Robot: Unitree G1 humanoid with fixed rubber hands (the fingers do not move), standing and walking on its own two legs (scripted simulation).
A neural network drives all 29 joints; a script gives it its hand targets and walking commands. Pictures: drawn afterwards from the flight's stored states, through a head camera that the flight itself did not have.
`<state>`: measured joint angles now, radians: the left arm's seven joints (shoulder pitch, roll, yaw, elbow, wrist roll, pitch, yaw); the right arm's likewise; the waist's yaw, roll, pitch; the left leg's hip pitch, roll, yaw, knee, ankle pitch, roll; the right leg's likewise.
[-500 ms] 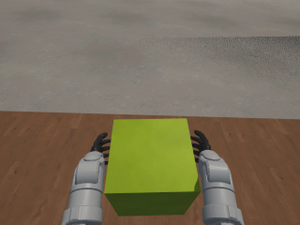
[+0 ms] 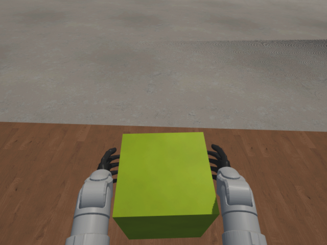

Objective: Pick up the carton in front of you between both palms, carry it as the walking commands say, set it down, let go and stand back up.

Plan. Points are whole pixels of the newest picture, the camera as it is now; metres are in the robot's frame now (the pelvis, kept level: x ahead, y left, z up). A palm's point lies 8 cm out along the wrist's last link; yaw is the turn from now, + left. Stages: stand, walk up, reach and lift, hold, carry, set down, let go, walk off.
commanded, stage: carry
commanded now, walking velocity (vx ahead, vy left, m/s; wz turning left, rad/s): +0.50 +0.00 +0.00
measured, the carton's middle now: (164, 188) +0.28 +0.00 -0.02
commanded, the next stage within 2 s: none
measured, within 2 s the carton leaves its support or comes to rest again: neither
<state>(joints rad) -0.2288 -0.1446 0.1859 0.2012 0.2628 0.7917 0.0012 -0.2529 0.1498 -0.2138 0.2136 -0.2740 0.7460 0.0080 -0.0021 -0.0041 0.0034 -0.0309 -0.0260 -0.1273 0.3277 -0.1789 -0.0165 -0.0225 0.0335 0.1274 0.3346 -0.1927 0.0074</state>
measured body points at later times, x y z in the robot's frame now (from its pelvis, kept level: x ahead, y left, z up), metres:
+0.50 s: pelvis +0.15 -0.01 -0.02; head +0.12 -0.01 +0.43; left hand +0.40 +0.14 +0.06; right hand +0.40 -0.17 +0.07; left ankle +0.07 +0.10 -0.75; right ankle +0.03 -0.11 -0.71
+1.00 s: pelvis +0.44 -0.04 -0.01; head +0.42 -0.06 +0.44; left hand +0.67 +0.12 +0.08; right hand +0.68 -0.19 +0.07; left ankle +0.59 +0.09 -0.71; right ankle +0.27 -0.11 -0.75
